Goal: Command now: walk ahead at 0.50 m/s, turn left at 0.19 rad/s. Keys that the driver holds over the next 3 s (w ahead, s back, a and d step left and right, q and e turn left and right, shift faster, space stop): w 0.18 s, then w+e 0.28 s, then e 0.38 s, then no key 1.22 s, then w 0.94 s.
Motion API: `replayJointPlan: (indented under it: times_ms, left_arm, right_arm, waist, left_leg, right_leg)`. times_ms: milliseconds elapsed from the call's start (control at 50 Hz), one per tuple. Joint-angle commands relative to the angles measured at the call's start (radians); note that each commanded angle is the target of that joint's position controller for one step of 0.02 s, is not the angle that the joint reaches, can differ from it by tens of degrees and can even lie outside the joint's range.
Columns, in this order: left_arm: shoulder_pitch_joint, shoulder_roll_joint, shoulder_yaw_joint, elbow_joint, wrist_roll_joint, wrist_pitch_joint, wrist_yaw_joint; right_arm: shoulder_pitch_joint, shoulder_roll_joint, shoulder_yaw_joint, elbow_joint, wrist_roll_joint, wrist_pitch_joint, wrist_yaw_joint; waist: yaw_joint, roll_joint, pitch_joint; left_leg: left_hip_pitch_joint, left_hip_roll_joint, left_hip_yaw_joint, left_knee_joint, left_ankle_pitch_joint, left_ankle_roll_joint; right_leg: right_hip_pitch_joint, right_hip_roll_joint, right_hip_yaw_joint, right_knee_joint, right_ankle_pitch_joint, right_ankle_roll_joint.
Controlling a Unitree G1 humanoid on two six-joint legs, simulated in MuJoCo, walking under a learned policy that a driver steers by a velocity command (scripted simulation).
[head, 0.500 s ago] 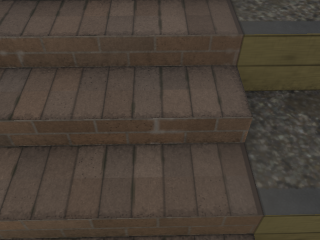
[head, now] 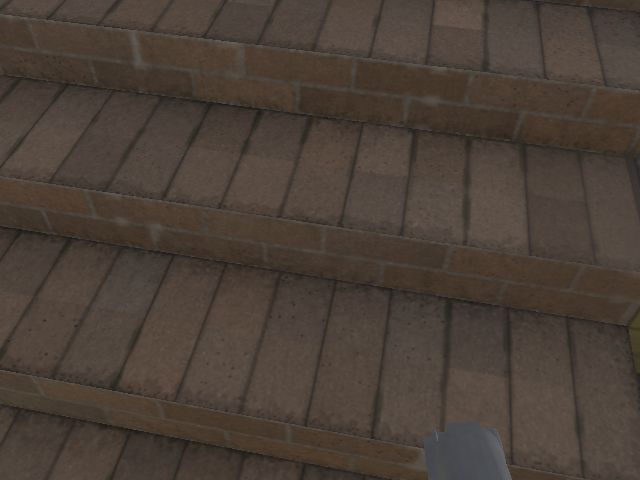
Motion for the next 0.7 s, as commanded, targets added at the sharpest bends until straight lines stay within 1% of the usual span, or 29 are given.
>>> replayJointPlan:
  times_ms: [20,40,80,100,120,140,160,180,200,220,240,260,280,300,340,360,380,420,440,460,500,540,560,580,620,640,660,680,700]
  left_arm:
    - [-0.150,0.053,-0.009,-0.094,-0.005,0.001,0.004]
    - [-0.224,0.087,-0.001,-0.115,-0.003,0.017,0.010]
    - [-0.250,0.034,-0.010,-0.120,0.013,0.043,0.024]
    - [-0.216,0.019,-0.012,-0.110,0.031,0.053,0.019]
    - [-0.193,0.044,-0.007,-0.126,0.025,0.070,0.010]
    - [-0.223,0.073,-0.005,-0.145,0.038,0.088,-0.010]
    - [-0.268,0.086,-0.001,-0.182,0.020,0.103,-0.021]
    - [-0.235,0.073,-0.007,-0.190,0.025,0.122,-0.027]
    - [0.060,0.031,-0.006,-0.012,0.019,0.093,0.035]
    - [0.213,0.070,-0.001,0.020,-0.019,0.057,0.052]
    - [0.525,0.158,0.028,0.110,0.013,0.068,0.020]
    - [0.718,0.226,0.048,0.222,0.028,0.072,0.012]
    - [0.660,0.231,0.075,0.186,0.081,0.068,0.009]
    - [0.479,0.193,0.077,0.212,0.078,0.054,-0.008]
    - [0.304,-0.027,0.020,0.297,0.072,0.039,-0.023]
    - [0.231,-0.095,-0.006,0.334,0.078,0.036,-0.032]
    - [0.171,-0.120,-0.011,0.329,0.061,0.015,-0.034]
    - [0.091,-0.072,0.002,0.280,0.082,-0.029,-0.020]
    - [0.228,-0.030,0.007,0.312,0.107,-0.039,-0.005]
    - [0.364,-0.017,0.007,0.368,0.121,-0.036,0.007]
    - [0.523,0.031,0.012,0.395,0.117,-0.043,0.000]
    - [0.482,0.043,0.019,0.346,0.062,-0.044,-0.035]
    - [0.397,0.054,0.020,0.268,0.018,-0.061,-0.045]
    - [0.393,0.105,0.033,0.259,0.009,-0.081,-0.049]
    - [0.331,0.244,0.083,0.198,-0.039,-0.103,-0.052]
    - [0.266,0.252,0.103,0.173,-0.027,-0.102,-0.058]
    - [0.387,0.053,0.070,0.158,0.025,-0.108,-0.054]
    - [0.447,-0.005,0.066,0.174,0.020,-0.069,-0.051]
    - [0.348,0.077,0.104,0.195,-0.002,-0.037,-0.056]
  right_arm:
    - [0.079,-0.117,-0.008,-0.030,-0.014,-0.027,0.013]
    - [0.063,-0.155,-0.018,-0.061,0.012,-0.027,0.020]
    - [0.181,-0.114,0.002,-0.045,0.036,-0.038,0.022]
    - [0.152,-0.101,0.006,-0.065,0.054,-0.046,0.021]
    - [0.079,-0.120,0.002,-0.091,0.060,-0.057,0.031]
    - [-0.037,-0.181,-0.006,-0.162,0.086,-0.065,0.037]
    - [0.029,-0.241,-0.019,-0.145,0.105,-0.076,0.039]
    - [0.054,-0.274,-0.033,-0.100,0.114,-0.076,0.045]
    - [0.061,-0.211,-0.060,-0.123,0.180,-0.050,-0.104]
    - [0.059,-0.263,-0.065,-0.123,0.197,-0.048,-0.148]
    - [-0.030,-0.254,-0.059,-0.134,-0.001,-0.027,0.015]
    - [0.054,-0.089,-0.052,-0.167,-0.030,-0.017,0.082]
    - [0.025,-0.147,-0.072,-0.160,0.085,-0.009,0.085]
    - [-0.096,-0.091,-0.059,-0.195,0.104,-0.014,0.058]
    - [-0.215,-0.032,-0.016,-0.299,0.040,0.007,-0.003]
    - [-0.207,-0.012,0.005,-0.315,0.032,0.027,-0.025]
    - [-0.184,0.005,0.019,-0.315,0.047,0.040,-0.036]
    - [-0.269,-0.002,0.025,-0.377,0.101,0.025,-0.049]
    - [-0.368,0.028,0.045,-0.399,0.115,0.017,-0.044]
    - [-0.425,0.035,0.060,-0.418,0.113,0.010,-0.045]
    - [-0.620,-0.038,0.054,-0.488,0.095,0.001,-0.060]
    - [-0.818,-0.022,0.061,-0.559,0.084,0.041,-0.070]
    - [-0.803,0.028,0.065,-0.568,0.077,0.052,-0.061]
    - [-0.727,0.048,0.069,-0.561,0.098,0.065,-0.056]
    - [-0.558,-0.102,0.009,-0.487,0.112,0.072,-0.058]
    - [-0.337,-0.170,-0.023,-0.419,0.103,0.066,-0.089]
    - [-0.090,-0.191,-0.034,-0.367,0.099,0.058,-0.117]
    - [0.036,-0.221,-0.044,-0.354,0.044,0.065,-0.110]
    - [-0.027,-0.266,-0.069,-0.327,0.032,0.029,-0.121]
  waist:
    - [-0.008,0.038,0.040]
    - [-0.022,0.071,0.038]
    - [-0.042,0.174,0.031]
    - [-0.005,0.186,0.026]
    - [0.054,0.152,0.007]
    - [0.082,0.142,-0.026]
    - [0.063,0.205,-0.046]
    - [0.101,0.251,-0.036]
    - [0.094,0.067,-0.173]
    - [0.159,0.161,-0.203]
    - [0.258,0.075,-0.257]
    - [0.190,-0.411,-0.349]
    - [0.233,-0.163,-0.154]
    - [0.152,-0.042,0.065]
    - [-0.008,0.135,-0.011]
    - [-0.089,0.140,0.006]
    - [-0.136,0.085,0.039]
    - [-0.147,0.040,0.041]
    - [-0.084,-0.054,0.035]
    - [-0.044,-0.069,0.040]
    - [0.040,0.000,0.002]
    - [0.049,-0.073,0.007]
    - [0.003,-0.139,0.015]
    - [-0.047,-0.193,-0.044]
    - [-0.132,-0.181,-0.080]
    - [-0.200,-0.170,-0.170]
    - [-0.188,0.126,-0.573]
    - [-0.236,0.394,-0.636]
    - [-0.219,0.192,-0.312]
  left_leg:
    - [-0.082,0.173,-0.203,-0.306,0.055,-0.080]
    - [-0.063,0.207,-0.229,-0.362,0.126,-0.047]
    - [0.106,0.248,-0.271,-0.364,0.356,0.006]
    - [0.135,0.267,-0.249,-0.361,0.611,0.025]
    - [0.047,0.252,-0.154,-0.355,1.004,0.029]
    - [-0.057,0.312,-0.167,-0.389,1.335,0.092]
    - [0.001,0.358,-0.198,-0.364,1.653,0.129]
    - [0.181,0.402,-0.189,-0.325,1.849,0.111]
    - [0.448,0.337,-0.055,-0.150,2.004,0.006]
    - [0.465,0.356,-0.071,0.047,2.019,-0.016]
    - [0.124,0.344,-0.191,0.406,1.918,-0.007]
    - [-0.446,-0.057,-0.222,1.024,0.267,-0.113]
    - [-0.690,-0.099,-0.403,1.381,0.315,0.005]
    - [-0.940,-0.089,-0.391,1.579,0.334,0.059]
    - [-1.001,0.017,-0.336,1.606,0.278,0.143]
    - [-0.984,0.086,-0.269,1.546,0.314,0.160]
    - [-0.977,0.137,-0.210,1.504,0.267,0.149]
    - [-0.745,0.166,-0.065,1.297,0.187,0.089]
    - [-0.781,0.176,-0.030,1.414,0.124,0.055]
    - [-0.909,0.179,-0.046,1.451,0.088,0.057]
    - [-1.000,0.193,-0.020,1.150,0.122,0.014]
    - [-0.778,0.212,0.063,0.843,-0.002,-0.030]
    - [-0.497,0.184,0.133,0.764,-0.003,-0.051]
    - [-0.269,0.129,0.165,0.781,0.182,-0.078]
    - [-0.137,0.023,0.179,0.429,0.157,-0.079]
    - [0.055,0.040,0.076,0.255,0.236,-0.046]
    - [0.564,0.323,-0.360,0.180,0.728,0.211]
    - [0.563,0.627,-0.962,-0.150,0.627,0.433]
    - [0.256,0.548,-0.941,-0.227,0.098,0.282]
  right_leg:
    - [0.034,-0.012,-0.141,-0.147,0.055,0.036]
    - [0.039,-0.040,-0.230,-0.217,-0.009,0.082]
    - [0.005,-0.052,-0.275,-0.279,-0.079,0.134]
    - [0.056,-0.037,-0.330,-0.310,-0.107,0.135]
    - [0.255,-0.012,-0.390,-0.425,-0.118,0.112]
    - [0.516,-0.004,-0.422,-0.667,-0.173,0.126]
    - [0.627,0.045,-0.444,-0.766,-0.290,0.164]
    - [0.613,0.068,-0.413,-0.916,-0.323,0.162]
    - [0.717,0.127,-0.505,-0.997,-0.611,0.107]
    - [0.867,0.113,-0.391,-1.135,-0.531,0.076]
    - [1.244,0.050,-0.087,-1.248,-0.031,0.009]
    - [1.624,-0.234,0.622,-1.535,0.211,-0.330]
    - [1.461,-0.253,0.772,-1.677,-0.135,-0.216]
    - [1.317,-0.238,0.666,-1.651,-0.265,-0.189]
    - [1.201,-0.213,0.401,-1.664,-0.207,-0.137]
    - [1.067,-0.175,0.249,-1.691,-0.194,-0.076]
    - [0.971,-0.121,0.108,-1.726,-0.214,-0.025]
    - [0.697,-0.017,-0.075,-1.802,-0.224,0.029]
    - [0.730,-0.020,-0.031,-1.827,-0.216,0.005]
    - [0.840,-0.049,0.050,-1.831,-0.251,-0.005]
    - [1.055,-0.067,0.074,-1.805,-0.105,0.012]
    - [0.951,-0.125,0.092,-1.932,0.079,-0.017]
    - [0.797,-0.145,0.075,-1.981,0.280,-0.022]
    - [0.751,-0.176,0.058,-1.955,0.732,-0.048]
    - [0.996,-0.166,0.009,-1.788,1.259,0.028]
    - [1.039,-0.171,0.013,-1.619,1.314,0.083]
    - [0.842,-0.084,0.017,-1.253,0.829,0.146]
    - [0.640,0.135,0.052,-0.642,-0.296,0.188]
    - [0.487,0.054,0.126,-0.358,-0.168,0.166]
Next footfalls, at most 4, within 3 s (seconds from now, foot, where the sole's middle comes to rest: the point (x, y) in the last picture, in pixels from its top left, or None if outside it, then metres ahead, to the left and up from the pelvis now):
0.22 right None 0.31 -0.09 -0.61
0.64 left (285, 340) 0.65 0.10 -0.46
1.04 right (427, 367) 0.60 -0.15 -0.46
2.38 right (450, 342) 0.65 -0.20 -0.46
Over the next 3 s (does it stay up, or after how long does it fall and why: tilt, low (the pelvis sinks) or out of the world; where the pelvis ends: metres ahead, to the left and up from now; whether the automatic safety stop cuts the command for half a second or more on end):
stays up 0.88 -0.16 0.44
